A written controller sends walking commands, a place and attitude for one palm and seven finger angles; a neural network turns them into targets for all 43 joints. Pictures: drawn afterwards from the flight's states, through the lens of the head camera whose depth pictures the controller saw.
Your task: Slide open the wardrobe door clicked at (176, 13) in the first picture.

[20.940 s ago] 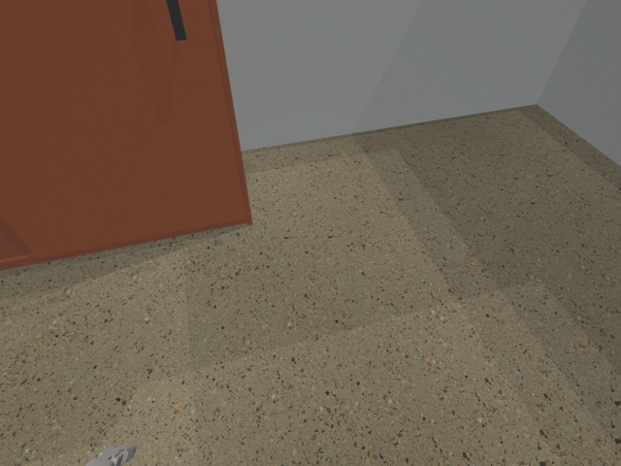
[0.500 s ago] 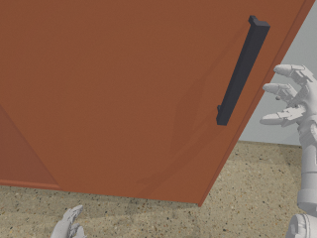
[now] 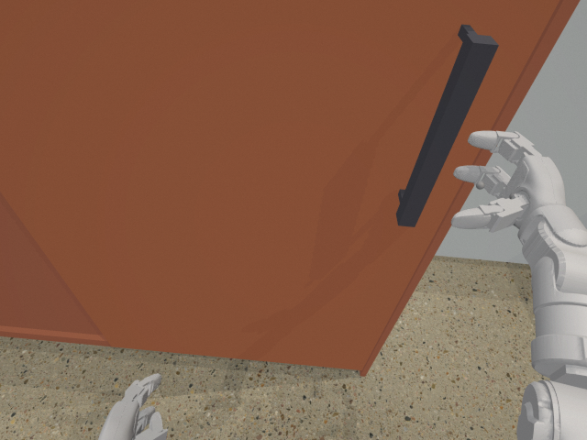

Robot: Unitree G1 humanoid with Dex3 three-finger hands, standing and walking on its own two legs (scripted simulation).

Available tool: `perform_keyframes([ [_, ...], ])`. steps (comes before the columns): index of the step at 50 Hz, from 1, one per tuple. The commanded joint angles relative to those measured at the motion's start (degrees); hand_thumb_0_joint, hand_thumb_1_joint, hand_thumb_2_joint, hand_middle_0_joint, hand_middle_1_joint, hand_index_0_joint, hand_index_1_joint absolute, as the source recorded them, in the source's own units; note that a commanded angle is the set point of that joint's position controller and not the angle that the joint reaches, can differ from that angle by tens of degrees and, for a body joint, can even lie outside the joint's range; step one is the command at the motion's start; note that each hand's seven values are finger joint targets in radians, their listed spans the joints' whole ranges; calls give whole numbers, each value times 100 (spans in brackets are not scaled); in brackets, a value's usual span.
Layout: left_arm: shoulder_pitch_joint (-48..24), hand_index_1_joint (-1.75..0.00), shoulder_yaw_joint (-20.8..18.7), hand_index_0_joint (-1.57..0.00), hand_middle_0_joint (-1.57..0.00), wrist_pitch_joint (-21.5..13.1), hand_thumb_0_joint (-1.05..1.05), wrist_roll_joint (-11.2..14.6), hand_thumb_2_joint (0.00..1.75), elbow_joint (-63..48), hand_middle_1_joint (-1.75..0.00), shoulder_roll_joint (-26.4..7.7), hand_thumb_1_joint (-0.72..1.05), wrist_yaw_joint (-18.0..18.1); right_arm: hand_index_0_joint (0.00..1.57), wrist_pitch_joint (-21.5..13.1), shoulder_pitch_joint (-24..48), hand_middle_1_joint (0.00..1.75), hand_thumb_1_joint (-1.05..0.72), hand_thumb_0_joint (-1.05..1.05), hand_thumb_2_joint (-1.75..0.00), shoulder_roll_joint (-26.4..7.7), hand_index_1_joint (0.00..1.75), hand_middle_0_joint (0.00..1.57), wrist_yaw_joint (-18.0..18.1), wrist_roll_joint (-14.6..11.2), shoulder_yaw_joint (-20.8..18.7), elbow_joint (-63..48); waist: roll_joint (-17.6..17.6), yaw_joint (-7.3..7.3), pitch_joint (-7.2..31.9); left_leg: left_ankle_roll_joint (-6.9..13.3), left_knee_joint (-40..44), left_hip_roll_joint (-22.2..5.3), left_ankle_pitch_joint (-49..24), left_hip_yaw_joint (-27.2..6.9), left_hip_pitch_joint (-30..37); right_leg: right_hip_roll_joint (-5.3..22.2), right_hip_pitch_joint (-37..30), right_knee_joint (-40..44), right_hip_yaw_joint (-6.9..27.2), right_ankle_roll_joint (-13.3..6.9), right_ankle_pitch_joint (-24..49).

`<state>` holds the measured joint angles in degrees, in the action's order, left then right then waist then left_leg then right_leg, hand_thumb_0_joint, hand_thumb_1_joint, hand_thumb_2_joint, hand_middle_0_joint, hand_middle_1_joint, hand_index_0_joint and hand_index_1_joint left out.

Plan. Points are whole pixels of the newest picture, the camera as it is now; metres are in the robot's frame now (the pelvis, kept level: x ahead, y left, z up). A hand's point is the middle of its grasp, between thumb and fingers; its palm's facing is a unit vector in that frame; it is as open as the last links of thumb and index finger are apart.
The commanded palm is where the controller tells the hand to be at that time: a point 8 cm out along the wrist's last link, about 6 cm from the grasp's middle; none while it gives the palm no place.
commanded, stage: move the hooked fingers beside the handle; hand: right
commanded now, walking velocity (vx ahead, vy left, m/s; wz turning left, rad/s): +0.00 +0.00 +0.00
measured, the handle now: (431, 139) +0.48 -0.15 +0.21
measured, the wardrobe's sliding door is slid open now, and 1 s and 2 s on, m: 0.00 0.00 0.00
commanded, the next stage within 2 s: none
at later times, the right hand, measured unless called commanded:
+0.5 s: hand (460, 170) +0.41 -0.18 +0.20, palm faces +0.02 +1.00 +0.01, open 14.0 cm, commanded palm +0.38 -0.24 +0.20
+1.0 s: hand (468, 179) +0.41 -0.19 +0.19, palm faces +0.05 +1.00 -0.01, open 14.0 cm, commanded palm +0.38 -0.25 +0.21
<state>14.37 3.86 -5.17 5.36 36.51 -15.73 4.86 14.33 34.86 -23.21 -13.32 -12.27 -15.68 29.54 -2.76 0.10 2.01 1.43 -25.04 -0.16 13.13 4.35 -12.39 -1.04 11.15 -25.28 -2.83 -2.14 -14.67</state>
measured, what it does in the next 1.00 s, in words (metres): stands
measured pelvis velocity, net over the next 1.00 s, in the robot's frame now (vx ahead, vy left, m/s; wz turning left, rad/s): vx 0.01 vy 0.01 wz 0.01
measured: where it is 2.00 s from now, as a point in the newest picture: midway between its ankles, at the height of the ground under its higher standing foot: outside the picture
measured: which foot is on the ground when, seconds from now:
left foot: down 0.00-1.00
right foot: down 0.00-1.00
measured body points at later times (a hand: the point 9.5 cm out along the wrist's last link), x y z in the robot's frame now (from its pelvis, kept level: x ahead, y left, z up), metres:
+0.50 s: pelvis +0.01 +0.01 +0.00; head +0.00 +0.03 +0.45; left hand +0.15 +0.26 -0.10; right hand +0.40 -0.23 +0.21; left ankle +0.00 +0.10 -0.74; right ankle -0.01 -0.09 -0.74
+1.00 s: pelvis +0.01 +0.01 +0.00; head +0.00 +0.03 +0.45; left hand +0.16 +0.26 -0.09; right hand +0.40 -0.24 +0.20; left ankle +0.00 +0.10 -0.74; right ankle -0.01 -0.09 -0.74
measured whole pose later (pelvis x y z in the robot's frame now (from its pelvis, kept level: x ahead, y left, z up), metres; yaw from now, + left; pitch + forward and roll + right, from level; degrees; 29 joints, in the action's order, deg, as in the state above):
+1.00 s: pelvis +0.01 +0.01 +0.00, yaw +1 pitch +0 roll +0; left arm 13.1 3.7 -3.9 4.9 35.5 -15.4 5.0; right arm 12.6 32.9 -21.6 -11.7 -12.0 -17.6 26.2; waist -2.1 0.3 1.6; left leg 2.3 -24.6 0.9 13.5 3.9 -11.6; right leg 0.0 9.9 -24.6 -3.2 -1.3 -15.0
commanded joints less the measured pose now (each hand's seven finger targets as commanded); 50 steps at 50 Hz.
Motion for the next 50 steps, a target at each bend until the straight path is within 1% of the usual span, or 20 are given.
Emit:
perform_keyframes([
  [1, -649, -30, -280, -20, -20, -376, 0, -58, 90, -907, -30, -621, 90, 52, 30, -905, 3008, 120, 50, 0, -30, -1376, 120, 30, 151, -214, -584, -2331, 156, -23, 2161, 98, 155, -8, -1667, -297, 571, 195, -1106, 159, 527, 38, 1833],
  [7, -542, -30, -219, -20, -20, -248, 0, -57, 90, -643, -30, -662, 90, 125, 30, -568, 2589, 120, 50, 0, -30, -1798, 120, 30, 528, 112, -908, -970, 165, -42, 969, 69, 388, -56, -1064, -324, 463, 179, -274, 462, 386, 14, 1031],
  [8, -522, -30, -249, -20, -20, -191, 0, -53, 90, -670, -30, -704, 90, 122, 30, -471, 2350, 120, 50, 0, -30, -1903, 120, 30, 519, 183, -954, -829, 158, -106, 1037, 73, 387, -70, -1127, -335, 560, 189, -252, 461, 345, 4, 1105],
  [12, -434, -30, -263, -20, -20, -178, 0, -12, 90, -789, -30, -682, 90, 88, 30, -399, 2582, 120, 50, 0, -30, -1164, 120, 30, 183, 162, -209, -834, -286, 89, 1297, 113, 316, -61, -1529, -323, 450, 165, -557, 334, 328, 10, 1413],
  [13, -433, -30, -300, -20, -20, -202, 0, -10, 90, -839, -30, -687, 90, 82, 30, -485, 2553, 120, 50, 0, -30, -1043, 120, 30, 72, 73, -146, -973, 41, 106, 1525, 109, 277, -41, -1729, -305, 536, 192, -706, 273, 337, -20, 1619],
  [16, -505, -30, -330, -20, -20, -301, 0, -16, 90, -940, -30, -662, 90, 80, 30, -783, 2829, 120, 50, 0, -30, -992, 120, 30, -99, -158, -186, -1808, 127, 89, 2151, 80, 188, -6, -2095, -337, 717, 175, -1087, 159, 347, -39, 1957],
  [17, -504, -30, -319, -20, -20, -325, 0, -16, 90, -900, -30, -648, 90, 81, 30, -837, 2894, 120, 50, 0, -30, -960, 120, 30, -89, -204, -196, -1835, 147, 99, 2077, 80, 193, 6, -2050, -314, 659, 179, -1100, 164, 376, -27, 1955],
  [22, -516, -30, -292, -20, -20, -261, 0, -20, 90, -721, -30, -672, 90, 62, 30, -549, 2410, 120, 50, 0, -30, -1306, 120, 30, 269, -84, -622, -1233, 254, -26, 1226, 56, 310, -14, -1610, -303, 427, 147, -549, 298, 317, -21, 1415],
  [23, -511, -30, -294, -20, -20, -201, 0, -36, 90, -719, -30, -714, 90, 54, 30, -477, 2251, 120, 50, 0, -30, -1638, 120, 30, 363, 2, -834, -1192, 268, -104, 1182, 57, 331, -29, -1557, -310, 513, 140, -440, 333, 304, -18, 1389],
  [24, -550, -30, -281, -20, -20, -161, 0, -35, 90, -753, -30, -692, 90, 50, 30, -387, 2221, 120, 50, 0, -30, -1566, 120, 30, 412, 49, -791, -1131, 296, -92, 1174, 41, 318, -47, -1655, -340, 577, 128, -392, 341, 259, -42, 1416],
  [25, -532, -30, -286, -20, -20, -121, 0, -35, 90, -784, -30, -685, 90, 50, 30, -317, 2051, 120, 50, 0, -30, -1741, 120, 30, 451, 104, -943, -1053, 362, -153, 1213, 38, 288, -62, -1747, -346, 699, 121, -299, 337, 246, -41, 1460],
  [27, -557, -30, -277, -20, -20, -79, 0, -24, 90, -850, -30, -651, 90, 48, 30, -335, 2385, 120, 50, 0, -30, -1537, 120, 30, 405, 155, -654, -1298, 124, -40, 1315, 36, 266, -75, -1882, -370, 702, 119, -402, 300, 212, -42, 1543],
  [31, -639, -30, -288, -20, -20, -154, 0, -45, 90, -1030, -30, -592, 90, 52, 30, -752, 2689, 120, 50, 0, -30, -1591, 120, 30, 184, 31, -703, -2184, -15, -50, 2157, 45, 137, -54, -2544, -443, 1123, 112, -904, 162, 198, -80, 2081],
  [33, -647, -30, -268, -20, -20, -182, 0, -25, 90, -1007, -30, -583, 90, 76, 30, -825, 2767, 120, 50, 0, -30, -1294, 120, 30, 27, -67, -404, -2181, 13, 51, 2070, 42, 141, -29, -2574, -413, 981, 128, -1005, 130, 203, -89, 2137],
  [34, -612, -30, -285, -20, -20, -202, 0, -26, 90, -953, -30, -604, 90, 85, 30, -797, 2742, 120, 50, 0, -30, -1511, 120, 30, 1, -99, -641, -2032, 59, 31, 1991, 40, 170, -17, -2490, -394, 931, 132, -954, 134, 227, -79, 2033],
  [37, -569, -30, -260, -20, -20, -168, 0, 22, 90, -810, -30, -658, 90, 111, 30, -410, 2289, 120, 50, 0, -30, -1150, 120, 30, -112, -117, -348, -1136, 144, 106, 1252, 35, 271, -17, -2006, -322, 464, 115, -622, 197, 243, -60, 1526],
  [40, -579, -30, -271, -20, -20, -122, 0, 39, 90, -797, -30, -681, 90, 88, 30, -96, 2258, 120, 50, 0, -30, -942, 120, 30, -83, -67, -124, -823, 16, 115, 928, 37, 340, -43, -1605, -312, 156, 98, -477, 206, 273, -49, 1236],
  [43, -569, -30, -301, -20, -20, -84, 0, 8, 90, -883, -30, -701, 90, 64, 30, -210, 2266, 120, 50, 0, -30, -1310, 120, 30, 49, -85, -427, -1160, 384, 27, 1339, 41, 269, -38, -1737, -317, 455, 104, -476, 160, 297, -57, 1418],
  [47, -681, -30, -267, -20, -20, -173, 0, -47, 90, -1001, -30, -598, 90, 70, 30, -794, 3167, 120, 50, 0, -30, -1582, 120, 30, 185, -80, -628, -2241, 11, 0, 2104, 55, 154, -38, -2149, -411, 879, 90, -853, 130, 305, -71, 1838],
  [50, -642, -30, -242, -20, -20, -174, 0, -61, 90, -915, -30, -594, 90, 96, 30, -902, 2887, 120, 50, 0, -30, -1960, 120, 30, 229, -40, -997, -1899, 81, -58, 1986, 52, 184, -26, -2137, -423, 971, 114, -766, 183, 286, -68, 1809],
])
